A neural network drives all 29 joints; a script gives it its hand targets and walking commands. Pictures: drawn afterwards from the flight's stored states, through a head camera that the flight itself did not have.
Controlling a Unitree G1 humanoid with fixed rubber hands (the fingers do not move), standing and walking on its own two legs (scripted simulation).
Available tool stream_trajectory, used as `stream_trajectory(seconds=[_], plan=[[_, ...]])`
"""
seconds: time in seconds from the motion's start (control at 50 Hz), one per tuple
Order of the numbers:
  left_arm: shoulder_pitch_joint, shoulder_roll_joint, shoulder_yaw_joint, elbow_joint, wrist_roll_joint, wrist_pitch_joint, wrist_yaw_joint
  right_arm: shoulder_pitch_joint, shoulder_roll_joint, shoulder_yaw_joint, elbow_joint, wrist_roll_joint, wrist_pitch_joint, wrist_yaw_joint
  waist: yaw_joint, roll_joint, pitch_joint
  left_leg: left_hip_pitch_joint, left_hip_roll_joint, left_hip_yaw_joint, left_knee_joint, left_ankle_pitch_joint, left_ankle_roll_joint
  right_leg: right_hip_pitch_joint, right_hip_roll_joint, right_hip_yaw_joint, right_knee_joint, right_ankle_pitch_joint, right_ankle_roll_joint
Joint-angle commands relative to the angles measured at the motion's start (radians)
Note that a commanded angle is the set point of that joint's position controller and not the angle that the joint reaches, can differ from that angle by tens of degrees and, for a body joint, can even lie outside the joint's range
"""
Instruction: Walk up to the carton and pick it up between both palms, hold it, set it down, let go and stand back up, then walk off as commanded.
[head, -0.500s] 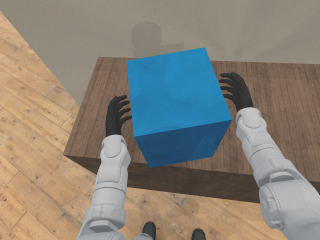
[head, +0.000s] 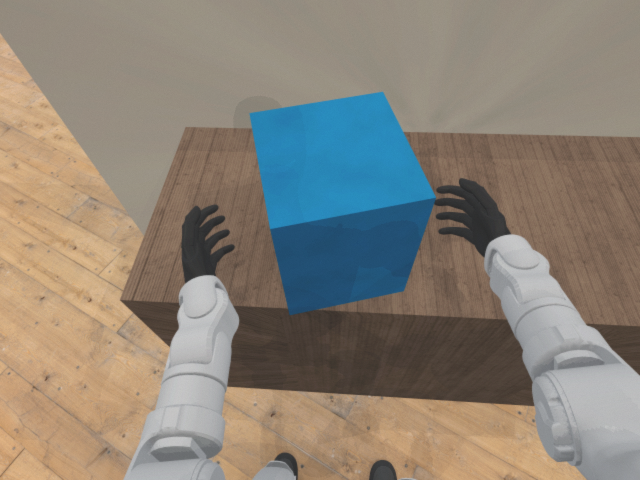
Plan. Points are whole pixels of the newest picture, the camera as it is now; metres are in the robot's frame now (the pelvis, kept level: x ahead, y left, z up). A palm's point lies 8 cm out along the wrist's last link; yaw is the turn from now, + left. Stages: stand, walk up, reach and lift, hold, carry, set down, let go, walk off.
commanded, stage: set down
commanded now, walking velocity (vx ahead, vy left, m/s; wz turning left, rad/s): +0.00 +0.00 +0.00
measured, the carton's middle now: (333, 210) +0.50 +0.05 -0.02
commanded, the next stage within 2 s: none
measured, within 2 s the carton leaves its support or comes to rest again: neither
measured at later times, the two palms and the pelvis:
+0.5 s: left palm (208, 294) +0.32 +0.20 +0.02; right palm (510, 281) +0.37 -0.19 +0.01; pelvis -0.01 +0.00 +0.00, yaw +0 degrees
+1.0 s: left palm (205, 327) +0.29 +0.21 -0.02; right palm (531, 319) +0.33 -0.22 -0.02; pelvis +0.04 +0.00 +0.01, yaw +1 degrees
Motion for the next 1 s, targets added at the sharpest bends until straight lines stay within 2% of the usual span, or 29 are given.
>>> stream_trajectory(seconds=[0.0,0.02,0.06,0.08,0.12,0.14,0.16,0.18,0.24,0.28,0.3,0.32,0.34,0.38,0.44,0.5,0.56,0.58,0.62,0.64,0.7,0.72,0.74,0.76,0.84,0.86,0.88,0.92,0.98], plan=[[-0.264,0.069,-0.171,-0.187,0.02,-0.038,0.007,-0.281,-0.247,-0.004,-0.274,0.155,-0.063,0.007,-0.022,-0.088,-0.625,0.27,-0.097,0.036,-0.038,0.022,0.048,0.582,0.034,0.06,0.02,-0.218,-0.026],[-0.349,0.115,-0.146,-0.084,0.017,-0.05,0.005,-0.363,-0.228,-0.015,-0.251,0.142,-0.061,0.006,0.011,-0.093,-0.564,0.21,-0.106,0.058,-0.042,-0.06,0.058,0.528,0.029,0.061,0.022,-0.305,-0.022],[-0.297,0.087,-0.175,-0.159,0.016,-0.032,0.01,-0.314,-0.252,0.004,-0.279,0.158,-0.062,0.015,-0.018,-0.095,-0.564,0.259,-0.099,0.042,-0.044,-0.034,0.049,0.55,0.032,0.05,0.021,-0.261,-0.023],[-0.386,0.101,-0.155,-0.11,0.009,-0.032,0.013,-0.419,-0.24,-0.004,-0.305,0.151,-0.06,0.014,0.013,-0.103,-0.557,0.219,-0.104,0.053,-0.052,-0.077,0.056,0.535,0.025,0.051,0.009,-0.333,-0.023],[-0.363,0.115,-0.151,-0.052,-0.001,-0.01,0.018,-0.404,-0.223,0.019,-0.346,0.163,-0.048,0.013,0.021,-0.134,-0.527,0.196,-0.11,0.064,-0.04,-0.08,0.063,0.529,0.003,0.089,-0.004,-0.408,-0.021],[-0.34,0.11,-0.149,-0.065,-0.01,-0.021,0.017,-0.363,-0.225,0.02,-0.37,0.176,-0.057,0.01,0.02,-0.155,-0.546,0.245,-0.128,0.058,-0.014,-0.081,0.058,0.474,-0.026,0.109,-0.028,-0.456,-0.024],[-0.245,0.083,-0.178,-0.093,-0.015,-0.017,0.011,-0.284,-0.245,0.019,-0.392,0.186,-0.066,0.013,-0.011,-0.157,-0.531,0.272,-0.113,0.046,-0.009,-0.022,0.053,0.48,-0.016,0.089,-0.009,-0.373,-0.025],[-0.292,0.09,-0.155,-0.133,-0.004,-0.034,0.015,-0.277,-0.234,0.017,-0.394,0.181,-0.073,0.016,0.009,-0.148,-0.559,0.264,-0.117,0.046,-0.016,-0.043,0.055,0.513,-0.008,0.082,-0.005,-0.377,-0.02],[-0.3,0.092,-0.187,-0.119,-0.023,-0.04,0.012,-0.27,-0.255,0.021,-0.363,0.177,-0.067,0.019,-0.028,-0.15,-0.525,0.272,-0.117,0.042,-0.001,-0.08,0.052,0.464,-0.027,0.095,-0.001,-0.427,-0.023],[-0.272,0.121,-0.147,-0.101,-0.003,-0.038,0.003,-0.245,-0.254,0.02,-0.389,0.181,-0.07,0.012,-0.016,-0.177,-0.501,0.285,-0.131,0.044,0.022,-0.088,0.054,0.454,-0.048,0.115,-0.016,-0.464,-0.025],[-0.229,0.088,-0.164,-0.151,-0.006,-0.036,0.004,-0.202,-0.262,0.021,-0.425,0.189,-0.082,0.011,-0.037,-0.186,-0.537,0.342,-0.122,0.035,0.014,-0.013,0.05,0.465,-0.056,0.116,-0.037,-0.426,-0.025],[-0.238,0.106,-0.157,-0.102,-0.005,-0.035,0.001,-0.21,-0.257,0.022,-0.363,0.175,-0.074,0.014,-0.03,-0.159,-0.468,0.278,-0.114,0.044,-0.01,-0.092,0.055,0.466,-0.028,0.096,-0.009,-0.44,-0.018],[-0.17,0.068,-0.174,-0.166,0.011,-0.04,0.004,-0.144,-0.247,0.005,-0.382,0.18,-0.091,0.015,-0.042,-0.126,-0.523,0.31,-0.112,0.038,-0.028,-0.093,0.04,0.495,-0.03,0.086,-0.017,-0.415,-0.016],[-0.253,0.093,-0.152,-0.106,0.015,-0.038,0.005,-0.206,-0.243,0.013,-0.365,0.179,-0.079,0.013,-0.016,-0.138,-0.485,0.284,-0.12,0.05,-0.023,-0.126,0.042,0.463,-0.048,0.103,-0.036,-0.49,-0.021],[-0.161,0.071,-0.191,-0.157,-0.001,-0.045,0.009,-0.134,-0.246,-0.013,-0.373,0.163,-0.091,0.024,-0.033,-0.105,-0.505,0.276,-0.098,0.05,-0.067,-0.115,0.049,0.505,-0.013,0.069,-0.014,-0.399,-0.013],[-0.125,0.074,-0.173,-0.176,0.008,-0.072,0.005,-0.101,-0.241,0.005,-0.4,0.167,-0.118,0.03,-0.025,-0.134,-0.491,0.254,-0.098,0.051,-0.059,-0.105,0.047,0.545,-0.017,0.075,-0.004,-0.387,-0.006],[-0.014,0.037,-0.202,-0.221,0.035,-0.097,0.0,0.03,-0.24,0.007,-0.334,0.176,-0.146,0.039,-0.065,-0.094,-0.444,0.292,-0.088,0.032,-0.084,-0.124,0.035,0.547,-0.025,0.078,-0.026,-0.392,-0.001],[-0.066,0.058,-0.186,-0.169,0.029,-0.108,-0.005,-0.038,-0.242,0.014,-0.359,0.169,-0.152,0.04,-0.033,-0.111,-0.433,0.266,-0.089,0.047,-0.077,-0.138,0.041,0.526,-0.022,0.074,-0.016,-0.388,-0.004],[-0.093,0.079,-0.16,-0.169,0.028,-0.125,-0.009,-0.072,-0.221,0.051,-0.383,0.177,-0.165,0.033,-0.024,-0.123,-0.416,0.231,-0.097,0.063,-0.072,-0.13,0.045,0.553,-0.036,0.102,-0.023,-0.388,0.004],[0.015,0.04,-0.196,-0.229,0.035,-0.135,-0.012,0.042,-0.224,0.042,-0.373,0.185,-0.185,0.039,-0.07,-0.117,-0.403,0.277,-0.091,0.043,-0.074,-0.085,0.043,0.57,-0.025,0.089,-0.022,-0.327,-0.002],[0.043,0.042,-0.194,-0.222,0.046,-0.165,-0.015,0.109,-0.221,0.038,-0.347,0.189,-0.217,0.044,-0.065,-0.101,-0.391,0.297,-0.092,0.039,-0.074,-0.105,0.038,0.546,-0.031,0.097,-0.022,-0.347,0.005],[0.055,0.056,-0.17,-0.22,0.056,-0.174,-0.017,0.091,-0.214,0.05,-0.364,0.189,-0.228,0.045,-0.036,-0.103,-0.378,0.28,-0.09,0.05,-0.071,-0.087,0.04,0.552,-0.03,0.1,-0.025,-0.338,0.001],[0.05,0.049,-0.186,-0.2,0.047,-0.191,-0.021,0.093,-0.204,0.055,-0.344,0.188,-0.24,0.045,-0.05,-0.089,-0.358,0.287,-0.092,0.053,-0.08,-0.106,0.045,0.545,-0.028,0.087,-0.017,-0.32,0.004],[0.094,0.033,-0.209,-0.299,0.044,-0.195,-0.018,0.141,-0.218,0.076,-0.364,0.214,-0.26,0.048,-0.077,-0.092,-0.356,0.315,-0.083,0.036,-0.074,-0.063,0.04,0.557,-0.032,0.098,-0.021,-0.266,0.005],[0.158,0.045,-0.181,-0.261,0.071,-0.25,-0.03,0.201,-0.212,0.099,-0.349,0.232,-0.315,0.046,-0.056,-0.086,-0.341,0.295,-0.088,0.051,-0.059,-0.038,0.037,0.574,-0.026,0.101,-0.005,-0.201,0.004],[0.23,0.021,-0.209,-0.306,0.068,-0.247,-0.036,0.278,-0.213,0.119,-0.358,0.25,-0.33,0.048,-0.091,-0.093,-0.32,0.332,-0.081,0.033,-0.062,0.027,0.037,0.612,-0.026,0.102,-0.008,-0.1,0.001],[0.23,0.031,-0.193,-0.3,0.08,-0.265,-0.038,0.274,-0.226,0.109,-0.35,0.251,-0.345,0.052,-0.066,-0.081,-0.309,0.339,-0.078,0.037,-0.065,0.024,0.031,0.59,-0.017,0.087,0.0,-0.09,-0.002],[0.249,0.044,-0.194,-0.277,0.088,-0.292,-0.05,0.291,-0.231,0.118,-0.328,0.254,-0.372,0.054,-0.075,-0.089,-0.299,0.341,-0.077,0.032,-0.057,0.044,0.034,0.581,-0.013,0.073,0.006,-0.039,-0.007],[0.297,0.042,-0.184,-0.276,0.092,-0.329,-0.047,0.334,-0.232,0.142,-0.329,0.269,-0.411,0.057,-0.044,-0.09,-0.292,0.357,-0.075,0.04,-0.063,0.068,0.032,0.589,-0.01,0.086,0.002,-0.007,-0.013]])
